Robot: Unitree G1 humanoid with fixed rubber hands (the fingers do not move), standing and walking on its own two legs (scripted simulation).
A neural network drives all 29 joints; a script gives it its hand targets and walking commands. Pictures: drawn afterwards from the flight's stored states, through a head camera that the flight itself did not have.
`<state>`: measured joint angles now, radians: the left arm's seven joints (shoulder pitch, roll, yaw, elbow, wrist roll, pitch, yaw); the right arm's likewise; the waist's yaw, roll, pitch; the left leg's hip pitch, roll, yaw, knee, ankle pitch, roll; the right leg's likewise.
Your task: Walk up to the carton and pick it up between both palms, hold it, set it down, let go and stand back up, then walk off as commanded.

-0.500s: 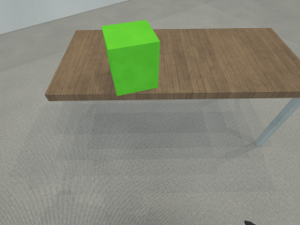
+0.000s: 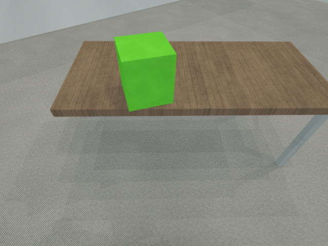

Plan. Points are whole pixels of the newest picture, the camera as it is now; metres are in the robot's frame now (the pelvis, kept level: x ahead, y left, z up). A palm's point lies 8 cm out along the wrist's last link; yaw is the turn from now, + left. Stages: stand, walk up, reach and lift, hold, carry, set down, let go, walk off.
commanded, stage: walk up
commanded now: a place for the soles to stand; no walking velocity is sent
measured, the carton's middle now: (145, 71) +0.82 +0.05 -0.04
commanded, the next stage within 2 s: none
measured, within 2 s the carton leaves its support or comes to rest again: neither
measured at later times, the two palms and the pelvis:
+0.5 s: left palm out of the picture +0.05 +0.37 -0.10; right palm out of the picture +0.14 -0.26 -0.10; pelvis +0.05 +0.05 +0.01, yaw +2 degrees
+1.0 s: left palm (27, 191) +0.31 +0.39 -0.10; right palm (244, 240) +0.16 -0.22 -0.11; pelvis +0.21 +0.09 +0.00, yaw -3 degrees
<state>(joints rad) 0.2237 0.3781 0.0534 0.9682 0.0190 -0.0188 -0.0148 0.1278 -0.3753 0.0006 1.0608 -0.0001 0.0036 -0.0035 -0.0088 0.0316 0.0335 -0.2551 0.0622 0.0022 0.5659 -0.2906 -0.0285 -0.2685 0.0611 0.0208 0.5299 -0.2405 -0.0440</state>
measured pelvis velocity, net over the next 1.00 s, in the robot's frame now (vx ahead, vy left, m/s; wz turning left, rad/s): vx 0.21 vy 0.09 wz -0.05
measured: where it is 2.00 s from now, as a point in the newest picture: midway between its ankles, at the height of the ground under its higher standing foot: (142, 212)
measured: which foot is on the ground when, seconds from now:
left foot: down 0.00-0.22, up 0.24-0.54, down 0.56-1.00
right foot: down 0.00-0.54, up 0.56-1.00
